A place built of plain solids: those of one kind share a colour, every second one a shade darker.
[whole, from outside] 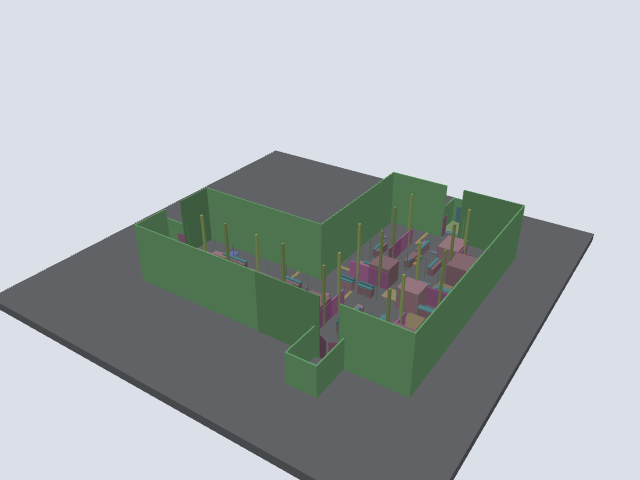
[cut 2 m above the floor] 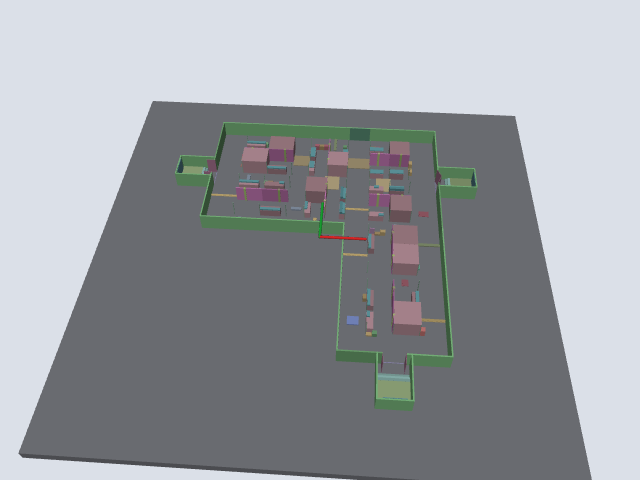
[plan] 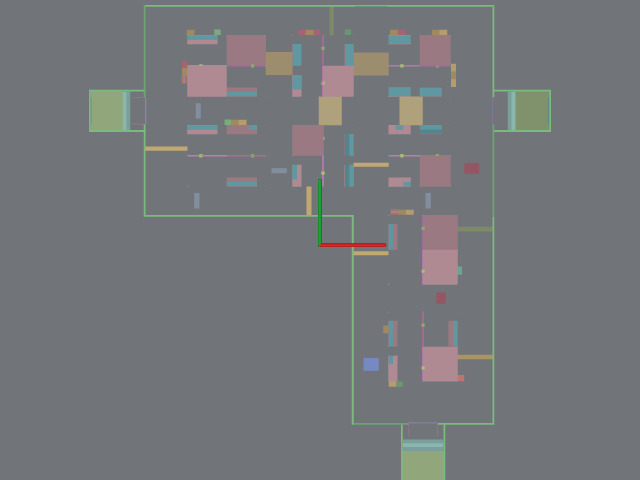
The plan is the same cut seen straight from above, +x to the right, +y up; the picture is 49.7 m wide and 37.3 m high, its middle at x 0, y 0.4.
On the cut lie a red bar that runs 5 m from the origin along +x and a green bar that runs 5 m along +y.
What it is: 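A small town's covered market hall; wings of bays of 5.4 m, 7.0 m to the eaves; island blocks of stalls back to back between aisles of 1.6 to 3.5 m; lock-up shops 3 to 3.7 m deep along long walls; porches at the aisles' ends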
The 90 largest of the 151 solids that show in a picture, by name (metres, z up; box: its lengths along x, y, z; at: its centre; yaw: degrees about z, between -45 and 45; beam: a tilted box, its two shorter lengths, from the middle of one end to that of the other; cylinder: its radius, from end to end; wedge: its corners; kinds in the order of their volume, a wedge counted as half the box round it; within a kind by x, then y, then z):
{
 "counter_1": {"box": [2.37, 0.72, 0.9], "at": [-9.14, 8.98, 0.4]},
 "counter_2": {"box": [2.37, 0.72, 0.95], "at": [-9.14, 15.97, 0.42]},
 "counter_3": {"box": [3.07, 2.4, 2.55], "at": [-8.79, 12.73, 1.23]},
 "counter_4": {"box": [2.37, 0.72, 0.95], "at": [-6.07, 4.9, 0.42]},
 "counter_5": {"box": [2.37, 0.72, 0.93], "at": [-6.07, 8.98, 0.41]},
 "counter_6": {"box": [2.37, 0.72, 0.9], "at": [-6.07, 11.89, 0.4]},
 "counter_7": {"box": [3.07, 2.4, 2.55], "at": [-5.72, 15.13, 1.23]},
 "counter_8": {"box": [0.72, 1.7, 0.88], "at": [-1.8, 5.39, 0.39]},
 "counter_9": {"box": [0.72, 1.7, 0.89], "at": [-1.8, 12.38, 0.4]},
 "counter_10": {"box": [2.39, 2.4, 2.55], "at": [-0.96, 8.14, 1.23]},
 "counter_11": {"box": [2.39, 2.4, 2.55], "at": [1.43, 12.73, 1.23]},
 "counter_12": {"box": [0.72, 1.7, 0.97], "at": [2.27, 5.39, 0.43]},
 "counter_13": {"box": [0.72, 1.7, 0.99], "at": [2.27, 7.79, 0.45]},
 "counter_14": {"box": [0.72, 1.7, 0.91], "at": [2.27, 14.78, 0.41]},
 "counter_15": {"box": [0.72, 2.01, 0.9], "at": [5.67, -9.59, 0.4]},
 "counter_16": {"box": [0.72, 2.01, 0.91], "at": [5.67, -6.88, 0.41]},
 "counter_17": {"box": [0.72, 2.01, 0.95], "at": [5.67, 0.65, 0.42]},
 "counter_18": {"box": [1.73, 0.72, 0.88], "at": [6.18, 4.9, 0.39]},
 "counter_19": {"box": [1.73, 0.72, 0.97], "at": [6.18, 8.98, 0.43]},
 "counter_20": {"box": [1.73, 0.72, 0.87], "at": [6.18, 11.89, 0.39]},
 "counter_21": {"box": [1.73, 0.72, 1.0], "at": [8.61, 8.98, 0.45]},
 "counter_22": {"box": [1.73, 0.72, 1.0], "at": [8.61, 11.89, 0.45]},
 "counter_23": {"box": [2.42, 2.4, 2.55], "at": [8.96, 5.74, 1.23]},
 "counter_24": {"box": [2.42, 2.4, 2.55], "at": [8.96, 15.13, 1.23]},
 "counter_25": {"box": [2.7, 2.71, 2.55], "at": [9.36, -9.24, 1.23]},
 "counter_26": {"box": [2.7, 2.71, 2.55], "at": [9.36, -1.72, 1.23]},
 "counter_27": {"box": [2.7, 2.71, 2.55], "at": [9.36, 1.0, 1.23]},
 "counter_28": {"box": [0.72, 2.01, 0.98], "at": [10.35, -6.88, 0.44]},
 "wall_1": {"box": [0.15, 3.29, 3.55], "at": [-17.88, 10.44, 1.73]},
 "wall_2": {"box": [4.41, 0.15, 3.55], "at": [-15.75, 8.87, 1.73]},
 "wall_3": {"box": [4.41, 0.15, 3.55], "at": [-15.75, 12.01, 1.73]},
 "wall_4": {"box": [0.15, 7.19, 7.01], "at": [-13.62, 5.8, 3.46]},
 "wall_5": {"box": [0.15, 7.19, 7.01], "at": [-13.62, 15.08, 3.46]},
 "wall_6": {"box": [16.32, 0.15, 7.01], "at": [-5.54, 2.28, 3.46]},
 "wall_7": {"box": [27.25, 0.15, 7.01], "at": [-0.07, 18.6, 3.46]},
 "wall_8": {"box": [0.15, 16.32, 7.01], "at": [2.54, -5.81, 3.46]},
 "wall_9": {"box": [4.42, 0.15, 7.01], "at": [4.68, -13.89, 3.46]},
 "wall_10": {"box": [0.15, 4.86, 3.76], "at": [6.36, -16.24, 1.83]},
 "wall_11": {"box": [3.46, 0.15, 3.76], "at": [8.02, -18.6, 1.83]},
 "wall_12": {"box": [0.15, 4.86, 3.76], "at": [9.67, -16.24, 1.83]},
 "wall_13": {"box": [4.41, 0.15, 7.01], "at": [11.35, -13.89, 3.46]},
 "wall_14": {"box": [0.15, 16.47, 7.01], "at": [13.47, -5.73, 3.46]},
 "wall_15": {"box": [0.15, 7.19, 7.01], "at": [13.47, 5.8, 3.46]},
 "wall_16": {"box": [0.15, 7.19, 7.01], "at": [13.47, 15.08, 3.46]},
 "wall_17": {"box": [4.56, 0.15, 3.57], "at": [15.68, 8.87, 1.74]},
 "wall_18": {"box": [4.56, 0.15, 3.57], "at": [15.68, 12.01, 1.74]},
 "wall_19": {"box": [0.15, 3.29, 3.57], "at": [17.88, 10.44, 1.74]},
 "ground_1": {"box": [2.47, 2.99, 0.5], "at": [-16.57, 10.44, 0.05]},
 "ground_2": {"box": [3.16, 2.53, 0.5], "at": [8.02, -17.26, 0.26]},
 "ground_3": {"box": [2.62, 2.99, 0.5], "at": [16.5, 10.44, 0.07]},
 "pier_1": {"box": [0.26, 0.26, 7.01], "at": [-9.27, 6.95, 3.46]},
 "pier_2": {"box": [0.26, 0.26, 7.01], "at": [-9.27, 13.94, 3.46]},
 "pier_3": {"box": [0.26, 0.26, 7.01], "at": [-5.24, 6.95, 3.46]},
 "pier_4": {"box": [0.26, 0.26, 7.01], "at": [-5.24, 13.94, 3.46]},
 "pier_5": {"box": [0.26, 0.26, 7.01], "at": [0.23, 5.6, 3.46]},
 "pier_6": {"box": [0.26, 0.26, 7.01], "at": [0.23, 8.3, 3.46]},
 "pier_7": {"box": [0.26, 0.26, 7.01], "at": [0.23, 12.59, 3.46]},
 "pier_8": {"box": [0.26, 0.26, 7.01], "at": [0.23, 15.29, 3.46]},
 "pier_9": {"box": [0.26, 0.26, 7.01], "at": [6.37, 6.95, 3.46]},
 "pier_10": {"box": [0.26, 0.26, 7.01], "at": [6.37, 13.94, 3.46]},
 "pier_11": {"box": [0.26, 0.26, 7.01], "at": [8.02, -9.54, 3.46]},
 "pier_12": {"box": [0.26, 0.26, 7.01], "at": [8.02, -6.22, 3.46]},
 "pier_13": {"box": [0.26, 0.26, 7.01], "at": [8.02, -2.02, 3.46]},
 "pier_14": {"box": [0.26, 0.26, 7.01], "at": [8.02, 1.31, 3.46]},
 "pier_15": {"box": [0.26, 0.26, 7.01], "at": [9.12, 6.95, 3.46]},
 "pier_16": {"box": [0.26, 0.26, 7.01], "at": [9.12, 13.94, 3.46]},
 "back_1": {"box": [3.07, 0.06, 2.15], "at": [-8.79, 6.91, 1.02]},
 "back_2": {"box": [3.07, 0.06, 2.15], "at": [-8.79, 6.97, 1.02]},
 "back_3": {"box": [3.07, 0.06, 2.15], "at": [-5.72, 6.91, 1.02]},
 "back_4": {"box": [3.07, 0.06, 2.15], "at": [-5.72, 6.97, 1.02]},
 "back_5": {"box": [3.07, 0.06, 2.15], "at": [-5.72, 13.9, 1.02]},
 "back_6": {"box": [0.06, 2.4, 2.15], "at": [0.27, 5.74, 1.02]},
 "back_7": {"box": [0.06, 2.4, 2.15], "at": [0.27, 8.14, 1.02]},
 "back_8": {"box": [2.42, 0.06, 2.15], "at": [6.53, 6.91, 1.02]},
 "back_9": {"box": [2.42, 0.06, 2.15], "at": [6.53, 6.97, 1.02]},
 "back_10": {"box": [2.42, 0.06, 2.15], "at": [6.53, 13.9, 1.02]},
 "back_11": {"box": [2.42, 0.06, 2.15], "at": [6.53, 13.96, 1.02]},
 "back_12": {"box": [0.06, 2.71, 2.15], "at": [7.98, -9.24, 1.02]},
 "back_13": {"box": [0.06, 2.71, 2.15], "at": [7.98, -6.53, 1.02]},
 "back_14": {"box": [2.42, 0.06, 2.15], "at": [8.96, 6.97, 1.02]},
 "back_15": {"box": [2.42, 0.06, 2.15], "at": [8.96, 13.9, 1.02]},
 "duckboards_1": {"box": [2.07, 1.8, 0.12], "at": [-3.17, 14.12, 0.0]},
 "duckboards_2": {"box": [1.8, 2.23, 0.12], "at": [0.79, 10.44, 0.0]},
 "duckboards_3": {"box": [2.73, 1.8, 0.13], "at": [3.98, 14.08, 0.0]},
 "duckboards_4": {"box": [1.8, 2.23, 0.13], "at": [7.08, 10.44, 0.01]},
 "porch_flight_1": {"box": [0.3, 2.97, 0.35], "at": [-15.19, 10.44, 0.13]},
 "porch_flight_2": {"box": [3.14, 0.3, 0.56], "at": [8.02, -15.84, 0.23]},
 "porch_flight_3": {"box": [3.14, 0.3, 0.39], "at": [8.02, -15.54, 0.14]},
 "porch_flight_4": {"box": [0.3, 2.97, 0.37], "at": [15.04, 10.44, 0.14]},
 "shutter_1": {"box": [2.59, 0.08, 3.35], "at": [3.98, 18.52, 1.62]}
}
